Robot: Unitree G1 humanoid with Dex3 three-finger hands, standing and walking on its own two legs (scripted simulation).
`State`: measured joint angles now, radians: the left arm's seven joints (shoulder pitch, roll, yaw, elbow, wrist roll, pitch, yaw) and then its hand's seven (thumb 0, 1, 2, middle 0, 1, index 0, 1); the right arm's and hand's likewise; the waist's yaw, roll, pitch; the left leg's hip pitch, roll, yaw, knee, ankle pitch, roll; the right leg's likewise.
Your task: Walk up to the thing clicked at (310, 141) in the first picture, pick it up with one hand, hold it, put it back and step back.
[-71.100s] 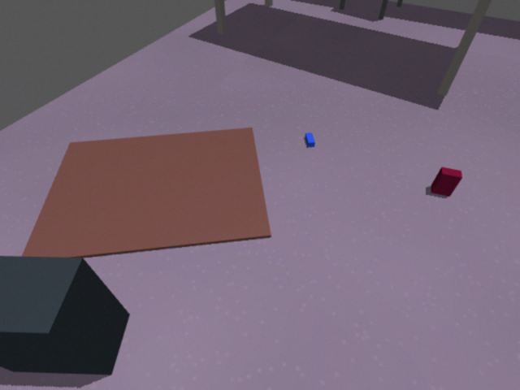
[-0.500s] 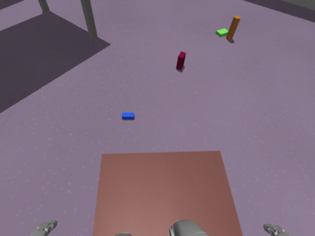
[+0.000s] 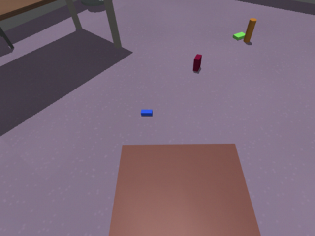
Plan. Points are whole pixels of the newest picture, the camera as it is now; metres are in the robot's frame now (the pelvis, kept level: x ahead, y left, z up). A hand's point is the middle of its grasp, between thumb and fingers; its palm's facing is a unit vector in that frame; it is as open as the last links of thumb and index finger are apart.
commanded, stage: step back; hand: left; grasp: from above
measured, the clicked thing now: (146, 112) +1.14 +0.15 -0.75
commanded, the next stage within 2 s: stand in 0.88 s
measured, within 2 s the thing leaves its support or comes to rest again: neither
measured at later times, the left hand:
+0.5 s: hand out of the picture +0.06 +0.27 -0.14, palm faces +0.04 -0.93 -0.37, open 7.4 cm
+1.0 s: hand out of the picture +0.16 +0.28 -0.13, palm faces +0.00 -0.94 -0.35, open 7.4 cm
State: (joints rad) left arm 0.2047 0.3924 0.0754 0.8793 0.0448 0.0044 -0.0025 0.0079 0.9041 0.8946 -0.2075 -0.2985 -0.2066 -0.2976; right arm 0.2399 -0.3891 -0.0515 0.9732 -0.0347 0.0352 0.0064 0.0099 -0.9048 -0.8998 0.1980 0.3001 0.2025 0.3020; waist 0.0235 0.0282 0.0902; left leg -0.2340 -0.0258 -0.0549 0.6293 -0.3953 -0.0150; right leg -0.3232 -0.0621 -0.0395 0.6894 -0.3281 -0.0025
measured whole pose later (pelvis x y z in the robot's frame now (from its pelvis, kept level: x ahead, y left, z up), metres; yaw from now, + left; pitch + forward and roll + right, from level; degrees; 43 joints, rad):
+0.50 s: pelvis +0.02 +0.00 +0.01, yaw +1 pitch -2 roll -1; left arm 0.24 0.35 0.05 1.00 0.03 -0.04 -0.01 0.01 0.90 0.89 -0.21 -0.30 -0.21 -0.30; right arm 0.21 -0.40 -0.06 0.99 -0.03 0.00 0.02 0.01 -0.91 -0.90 0.20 0.30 0.20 0.30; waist 0.04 0.04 0.07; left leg -0.34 0.03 -0.06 0.69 -0.40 0.00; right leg -0.21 -0.03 -0.07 0.55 -0.30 0.00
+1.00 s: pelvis +0.05 +0.02 +0.02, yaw -1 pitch -2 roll +0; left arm 0.07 0.36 0.01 1.08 0.00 -0.02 0.00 0.01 0.91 0.89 -0.20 -0.30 -0.20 -0.30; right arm 0.03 -0.34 -0.01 1.07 -0.01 -0.02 0.00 0.01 -0.90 -0.90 0.20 0.30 0.20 0.30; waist 0.01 0.00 0.06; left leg -0.19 0.02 0.00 0.46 -0.23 -0.01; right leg -0.12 -0.04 0.00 0.44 -0.28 0.04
